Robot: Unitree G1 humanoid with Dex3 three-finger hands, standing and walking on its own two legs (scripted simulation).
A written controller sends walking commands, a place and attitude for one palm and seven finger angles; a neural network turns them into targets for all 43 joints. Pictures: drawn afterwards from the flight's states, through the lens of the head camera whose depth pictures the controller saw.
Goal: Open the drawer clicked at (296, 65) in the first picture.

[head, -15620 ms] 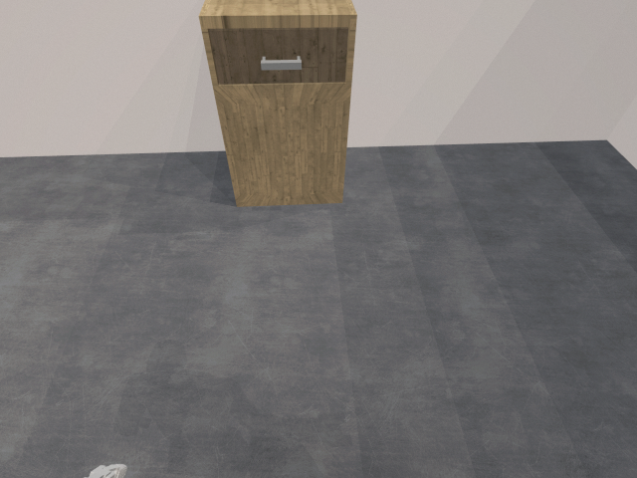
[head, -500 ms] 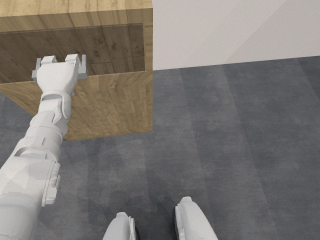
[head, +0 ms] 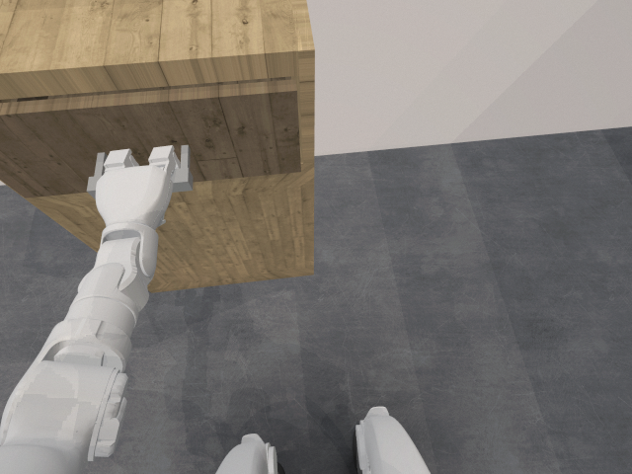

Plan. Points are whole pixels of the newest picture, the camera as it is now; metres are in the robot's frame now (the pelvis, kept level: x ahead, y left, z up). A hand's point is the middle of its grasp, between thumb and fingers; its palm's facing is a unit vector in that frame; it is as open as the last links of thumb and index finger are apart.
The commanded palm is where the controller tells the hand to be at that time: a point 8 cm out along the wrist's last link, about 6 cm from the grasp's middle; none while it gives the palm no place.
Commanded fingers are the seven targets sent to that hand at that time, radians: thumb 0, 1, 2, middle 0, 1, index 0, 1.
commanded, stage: pull the drawer open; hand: left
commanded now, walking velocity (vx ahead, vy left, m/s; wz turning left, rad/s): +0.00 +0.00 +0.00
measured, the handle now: (142, 170) +0.53 +0.22 -0.01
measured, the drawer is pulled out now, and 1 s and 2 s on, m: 0.02 0.14 0.26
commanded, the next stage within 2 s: none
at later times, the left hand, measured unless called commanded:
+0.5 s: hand (152, 254) +0.41 +0.20 -0.03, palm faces -0.04 -0.04 -1.00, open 5.9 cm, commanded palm +0.37 +0.20 +0.02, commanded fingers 0.00 0.90 0.90 -0.40 -1.35 -0.40 -1.35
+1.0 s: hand (149, 297) +0.35 +0.20 -0.03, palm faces -0.04 -0.05 -1.00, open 5.9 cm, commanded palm +0.30 +0.20 +0.02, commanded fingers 0.00 0.90 0.90 -0.40 -1.35 -0.40 -1.35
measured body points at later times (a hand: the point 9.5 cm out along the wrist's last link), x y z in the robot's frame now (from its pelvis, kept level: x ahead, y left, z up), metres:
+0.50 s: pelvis +0.02 -0.01 +0.02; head +0.13 -0.02 +0.45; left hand +0.40 +0.20 +0.02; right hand +0.12 -0.27 -0.13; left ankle -0.05 +0.11 -0.67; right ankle +0.02 -0.14 -0.67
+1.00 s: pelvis +0.01 -0.01 +0.02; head +0.11 -0.03 +0.46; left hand +0.34 +0.20 +0.02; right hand +0.13 -0.27 -0.12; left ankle -0.05 +0.11 -0.67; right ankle +0.02 -0.14 -0.67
